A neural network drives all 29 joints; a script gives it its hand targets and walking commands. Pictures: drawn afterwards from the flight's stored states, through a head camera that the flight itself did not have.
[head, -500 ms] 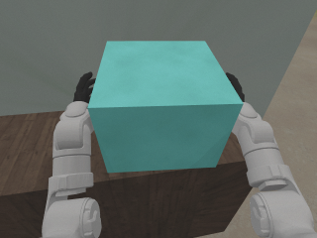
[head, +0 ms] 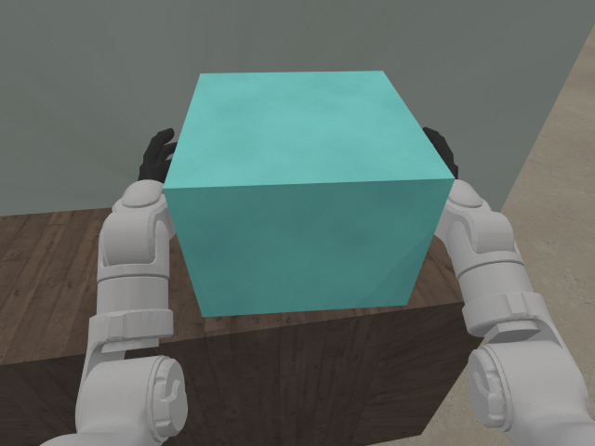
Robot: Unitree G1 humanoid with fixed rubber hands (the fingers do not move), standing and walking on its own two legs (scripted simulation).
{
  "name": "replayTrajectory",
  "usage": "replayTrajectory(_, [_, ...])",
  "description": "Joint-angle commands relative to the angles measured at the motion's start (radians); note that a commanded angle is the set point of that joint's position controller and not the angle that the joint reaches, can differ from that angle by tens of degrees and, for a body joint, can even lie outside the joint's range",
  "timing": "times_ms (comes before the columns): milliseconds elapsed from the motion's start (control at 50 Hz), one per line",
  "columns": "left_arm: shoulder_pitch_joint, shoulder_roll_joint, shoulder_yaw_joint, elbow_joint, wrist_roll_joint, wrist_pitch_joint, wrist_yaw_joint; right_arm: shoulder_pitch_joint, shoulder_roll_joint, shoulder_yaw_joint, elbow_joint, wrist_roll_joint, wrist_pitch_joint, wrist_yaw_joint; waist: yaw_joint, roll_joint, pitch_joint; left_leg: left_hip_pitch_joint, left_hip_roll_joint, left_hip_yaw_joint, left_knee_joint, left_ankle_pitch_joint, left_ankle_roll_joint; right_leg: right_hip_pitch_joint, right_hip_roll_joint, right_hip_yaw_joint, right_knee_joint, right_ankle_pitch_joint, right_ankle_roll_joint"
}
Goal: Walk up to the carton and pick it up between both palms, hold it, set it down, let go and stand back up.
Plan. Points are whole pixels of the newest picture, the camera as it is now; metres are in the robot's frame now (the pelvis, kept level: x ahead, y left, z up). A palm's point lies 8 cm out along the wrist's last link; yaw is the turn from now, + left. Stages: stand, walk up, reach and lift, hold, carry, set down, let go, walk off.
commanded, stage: hold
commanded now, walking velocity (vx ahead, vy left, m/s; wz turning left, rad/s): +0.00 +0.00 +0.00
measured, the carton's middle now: (299, 184) +0.41 +0.00 +0.20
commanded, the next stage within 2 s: none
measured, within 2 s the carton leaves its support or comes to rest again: neither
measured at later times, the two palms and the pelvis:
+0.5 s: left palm (155, 195) +0.36 +0.18 +0.21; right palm (438, 192) +0.37 -0.18 +0.21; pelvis +0.01 +0.00 +0.00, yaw +0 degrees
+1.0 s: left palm (152, 188) +0.36 +0.19 +0.22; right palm (438, 185) +0.37 -0.18 +0.22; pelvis +0.00 +0.00 +0.00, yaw +0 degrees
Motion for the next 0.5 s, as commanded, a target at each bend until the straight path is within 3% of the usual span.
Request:
replayTrajectory(0, [-0.765,-0.543,-0.491,-0.272,-0.152,-0.069,-0.157,-0.832,0.614,0.332,-0.399,0.137,-0.051,0.138,-0.011,0.047,-0.473,0.237,0.034,-0.067,-0.013,0.155,-0.036,0.086,-0.041,0.058,-0.027,0.209,0.079])
replayTrajectory(180, [-0.72,-0.537,-0.526,-0.393,-0.167,-0.056,-0.157,-0.805,0.609,0.388,-0.541,0.18,-0.037,0.12,-0.007,0.048,-0.52,0.28,0.029,-0.071,0.02,0.278,-0.047,0.126,-0.03,0.056,-0.006,0.349,0.083])
replayTrajectory(340, [-0.669,-0.513,-0.519,-0.405,-0.139,-0.027,-0.171,-0.733,0.576,0.372,-0.518,0.167,-0.01,0.116,-0.023,0.056,-0.433,0.291,0.035,-0.077,0.014,0.278,-0.061,0.114,-0.029,0.056,-0.017,0.335,0.077])
replayTrajectory(480, [-0.703,-0.53,-0.533,-0.403,-0.155,-0.027,-0.169,-0.788,0.588,0.364,-0.555,0.158,-0.018,0.125,-0.018,0.062,-0.453,0.28,0.037,-0.076,0.005,0.231,-0.061,0.096,-0.028,0.052,-0.022,0.268,0.074])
